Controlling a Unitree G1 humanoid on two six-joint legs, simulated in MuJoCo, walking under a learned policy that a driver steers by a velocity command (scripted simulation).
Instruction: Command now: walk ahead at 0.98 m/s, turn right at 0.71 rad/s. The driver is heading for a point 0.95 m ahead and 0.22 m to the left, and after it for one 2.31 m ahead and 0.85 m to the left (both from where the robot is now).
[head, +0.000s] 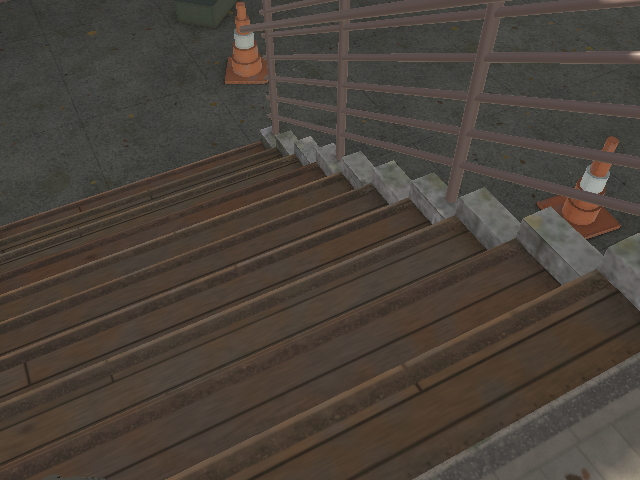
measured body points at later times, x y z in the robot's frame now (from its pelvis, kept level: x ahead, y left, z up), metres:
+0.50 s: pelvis +0.44 -0.03 -0.03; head +0.46 -0.03 +0.42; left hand +0.39 +0.25 -0.16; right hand +0.57 -0.31 -0.14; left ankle +0.59 +0.10 -0.71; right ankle +0.33 -0.11 -0.73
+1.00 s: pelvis +0.81 +0.00 -0.33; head +0.81 +0.01 +0.12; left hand +0.88 +0.28 -0.43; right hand +0.90 -0.25 -0.47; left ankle +0.62 +0.01 -0.79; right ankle +0.94 -0.03 -1.07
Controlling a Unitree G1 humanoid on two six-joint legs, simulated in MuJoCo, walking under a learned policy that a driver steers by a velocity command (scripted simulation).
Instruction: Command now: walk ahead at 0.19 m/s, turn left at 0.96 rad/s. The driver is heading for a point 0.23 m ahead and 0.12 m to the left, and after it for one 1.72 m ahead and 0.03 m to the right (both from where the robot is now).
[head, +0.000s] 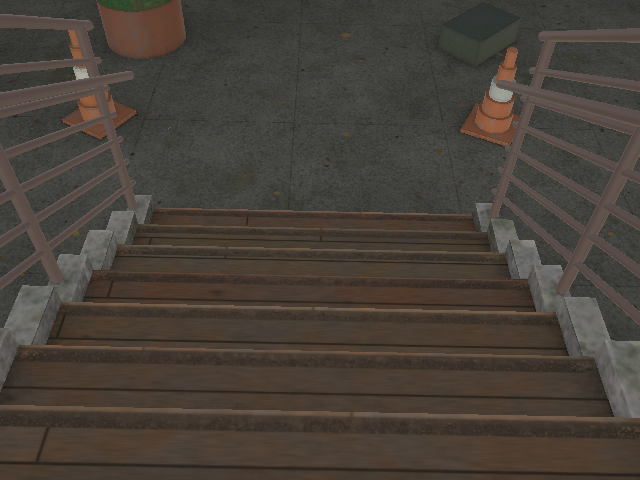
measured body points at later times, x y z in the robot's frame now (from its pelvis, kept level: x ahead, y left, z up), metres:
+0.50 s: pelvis +0.09 +0.02 -0.03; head +0.08 +0.05 +0.42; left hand -0.03 +0.25 -0.18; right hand +0.35 -0.08 -0.12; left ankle +0.09 +0.12 -0.74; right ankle +0.10 -0.11 -0.72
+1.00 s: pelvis +0.09 -0.02 -0.02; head +0.11 -0.05 +0.43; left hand +0.17 +0.26 -0.12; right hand +0.24 -0.28 -0.14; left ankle +0.13 +0.14 -0.63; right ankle +0.07 -0.07 -0.74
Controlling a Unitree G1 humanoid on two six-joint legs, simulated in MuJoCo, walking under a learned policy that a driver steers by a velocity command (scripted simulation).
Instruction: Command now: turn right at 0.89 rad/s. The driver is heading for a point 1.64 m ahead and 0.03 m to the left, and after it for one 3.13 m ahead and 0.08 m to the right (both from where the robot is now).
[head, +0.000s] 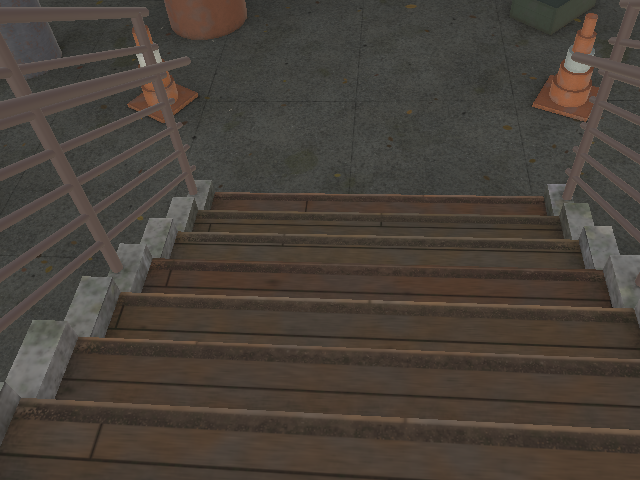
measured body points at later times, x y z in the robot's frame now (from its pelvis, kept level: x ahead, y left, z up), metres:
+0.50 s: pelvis +0.01 +0.02 +0.01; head +0.00 +0.02 +0.46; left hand +0.23 +0.20 -0.08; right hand +0.04 -0.27 -0.10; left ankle +0.03 +0.14 -0.70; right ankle -0.01 -0.05 -0.72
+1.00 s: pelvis +0.00 +0.00 +0.01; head +0.03 -0.01 +0.46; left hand +0.14 +0.28 -0.08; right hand +0.18 -0.28 -0.09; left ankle +0.01 +0.13 -0.69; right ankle +0.02 -0.07 -0.72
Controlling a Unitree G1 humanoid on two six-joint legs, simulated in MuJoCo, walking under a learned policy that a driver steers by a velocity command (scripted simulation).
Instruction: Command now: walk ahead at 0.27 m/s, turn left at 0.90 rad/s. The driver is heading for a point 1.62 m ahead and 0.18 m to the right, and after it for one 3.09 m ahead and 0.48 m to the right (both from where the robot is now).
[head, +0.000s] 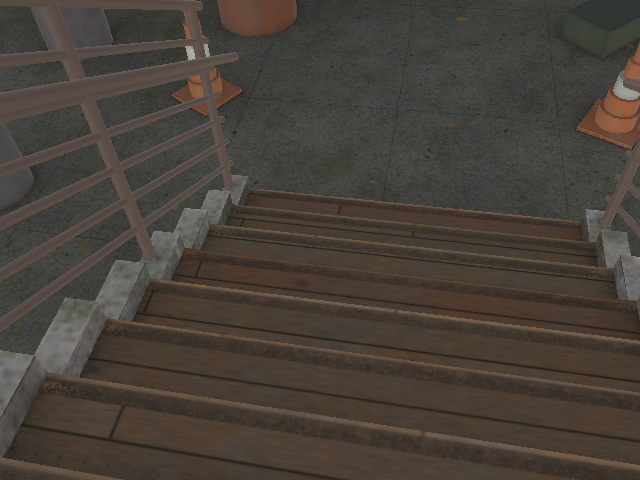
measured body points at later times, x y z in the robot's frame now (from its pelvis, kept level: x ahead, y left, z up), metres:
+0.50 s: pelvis +0.17 +0.05 -0.06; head +0.18 +0.03 +0.39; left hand +0.00 +0.29 -0.17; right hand +0.42 -0.15 -0.16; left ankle +0.34 +0.23 -0.72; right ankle +0.00 -0.07 -0.73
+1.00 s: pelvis +0.51 +0.15 -0.26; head +0.52 +0.14 +0.19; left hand +0.71 +0.38 -0.37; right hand +0.38 -0.08 -0.41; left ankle +0.35 +0.23 -0.90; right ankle +0.68 +0.04 -0.94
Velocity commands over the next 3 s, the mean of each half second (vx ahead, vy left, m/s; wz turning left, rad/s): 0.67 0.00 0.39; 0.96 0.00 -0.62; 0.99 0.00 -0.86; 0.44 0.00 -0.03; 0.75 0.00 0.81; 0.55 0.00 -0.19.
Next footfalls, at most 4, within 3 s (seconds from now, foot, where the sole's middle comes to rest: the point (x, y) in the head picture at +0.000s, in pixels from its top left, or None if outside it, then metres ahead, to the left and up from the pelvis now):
0.64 left None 0.38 0.23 -0.93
1.08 right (307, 458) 0.67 0.10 -1.10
1.44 left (289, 369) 1.02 0.17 -1.27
1.86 right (387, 343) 1.20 -0.17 -1.44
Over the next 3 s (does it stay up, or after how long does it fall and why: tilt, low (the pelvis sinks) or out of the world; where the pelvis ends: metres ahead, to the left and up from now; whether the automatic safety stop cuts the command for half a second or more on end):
stays up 1.66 -0.04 -0.94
